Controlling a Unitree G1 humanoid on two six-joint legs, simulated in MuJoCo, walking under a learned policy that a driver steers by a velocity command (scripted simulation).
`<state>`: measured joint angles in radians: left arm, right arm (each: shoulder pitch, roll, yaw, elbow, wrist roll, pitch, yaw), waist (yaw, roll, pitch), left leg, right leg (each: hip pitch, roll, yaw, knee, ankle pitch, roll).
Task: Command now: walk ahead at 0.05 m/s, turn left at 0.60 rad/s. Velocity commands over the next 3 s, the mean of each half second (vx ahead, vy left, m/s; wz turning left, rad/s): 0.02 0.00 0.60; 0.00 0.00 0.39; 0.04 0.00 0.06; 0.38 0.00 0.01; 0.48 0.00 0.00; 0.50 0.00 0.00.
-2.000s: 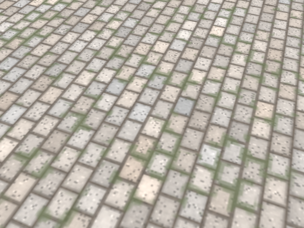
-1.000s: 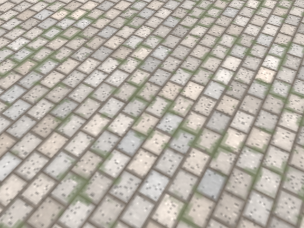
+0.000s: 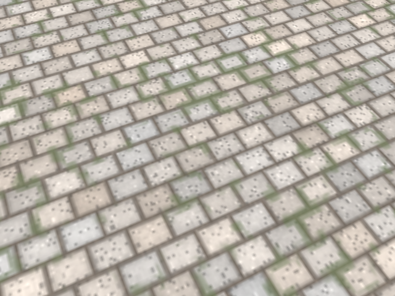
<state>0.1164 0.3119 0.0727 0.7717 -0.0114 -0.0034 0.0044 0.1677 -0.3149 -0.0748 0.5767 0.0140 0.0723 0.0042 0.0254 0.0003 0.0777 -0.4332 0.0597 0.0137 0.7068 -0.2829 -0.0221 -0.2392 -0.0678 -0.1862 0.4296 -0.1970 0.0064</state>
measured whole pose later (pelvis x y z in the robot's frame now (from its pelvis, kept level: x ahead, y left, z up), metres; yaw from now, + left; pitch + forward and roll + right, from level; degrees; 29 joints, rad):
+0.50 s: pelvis +0.03 +0.00 -0.01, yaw +18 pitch +2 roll -1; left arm 0.09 0.30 0.07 0.75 0.00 -0.01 -0.01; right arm 0.16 -0.33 -0.08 0.56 0.02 0.05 -0.02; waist -0.01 0.02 0.04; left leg -0.36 -0.11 -0.22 0.56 -0.22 0.01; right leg -0.28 0.04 0.07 0.51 -0.26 0.03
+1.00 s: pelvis +0.01 +0.03 +0.00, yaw +28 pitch +0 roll +0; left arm 0.17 0.31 0.06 0.80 0.00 0.02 0.01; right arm 0.16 -0.24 -0.03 0.62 -0.02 0.02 -0.01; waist 0.03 -0.05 0.05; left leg -0.23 -0.02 -0.02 0.48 -0.25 0.02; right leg -0.34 -0.06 0.00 0.78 -0.50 0.07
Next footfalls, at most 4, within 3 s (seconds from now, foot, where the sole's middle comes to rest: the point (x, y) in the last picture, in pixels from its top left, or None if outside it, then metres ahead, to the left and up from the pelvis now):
0.04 left None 0.08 0.12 -0.78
0.50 right None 0.11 -0.10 -0.78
0.88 left None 0.00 0.14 -0.78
1.18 right None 0.10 -0.08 -0.78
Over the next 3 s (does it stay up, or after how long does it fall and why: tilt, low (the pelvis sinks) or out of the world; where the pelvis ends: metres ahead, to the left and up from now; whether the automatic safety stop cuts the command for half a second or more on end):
stays up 0.69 0.38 0.00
